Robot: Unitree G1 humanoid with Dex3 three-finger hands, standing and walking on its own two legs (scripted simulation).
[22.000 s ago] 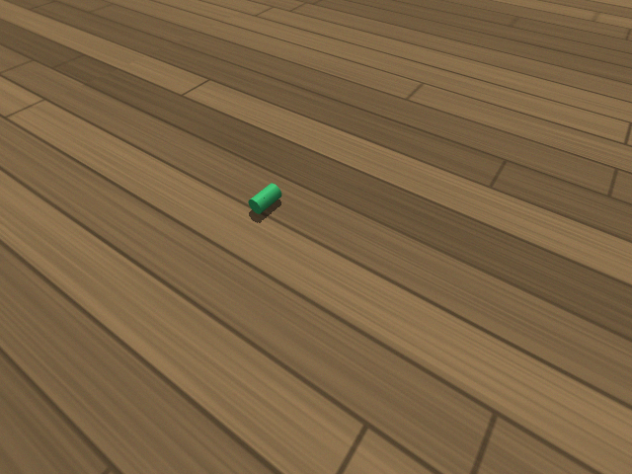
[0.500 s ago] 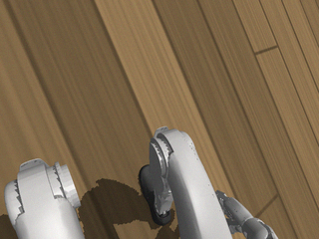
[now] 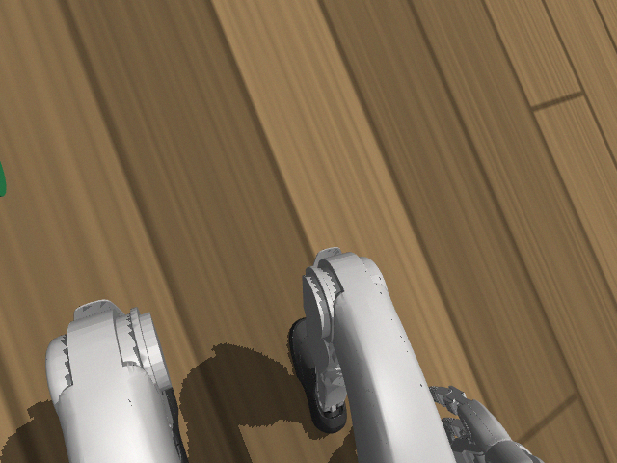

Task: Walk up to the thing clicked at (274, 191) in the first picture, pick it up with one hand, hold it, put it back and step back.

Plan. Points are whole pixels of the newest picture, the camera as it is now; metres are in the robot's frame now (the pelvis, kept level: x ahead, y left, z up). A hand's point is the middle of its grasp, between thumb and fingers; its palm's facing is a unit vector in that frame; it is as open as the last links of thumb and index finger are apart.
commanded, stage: lift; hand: left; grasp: from above
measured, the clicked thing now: out of the picture +0.48 +0.37 -0.18
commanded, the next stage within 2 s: hold in 1.64 s
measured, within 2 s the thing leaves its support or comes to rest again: neither
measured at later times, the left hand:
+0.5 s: hand out of the picture +0.42 +0.36 -0.04, palm faces -0.46 -0.14 -0.87, open 10.2 cm
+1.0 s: hand out of the picture +0.34 +0.32 +0.17, palm faces -0.41 -0.17 -0.89, open 10.3 cm
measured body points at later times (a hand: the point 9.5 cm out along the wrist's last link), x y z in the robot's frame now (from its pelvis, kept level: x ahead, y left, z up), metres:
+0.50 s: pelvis +0.00 +0.00 +0.07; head +0.21 +0.08 +0.46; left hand +0.44 +0.37 +0.01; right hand +0.11 -0.26 -0.04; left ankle +0.08 +0.13 -0.30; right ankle +0.11 -0.14 -0.30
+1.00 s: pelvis +0.01 +0.00 +0.24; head +0.14 +0.05 +0.67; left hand +0.35 +0.33 +0.22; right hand +0.17 -0.24 +0.12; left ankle +0.08 +0.13 -0.30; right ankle +0.11 -0.14 -0.30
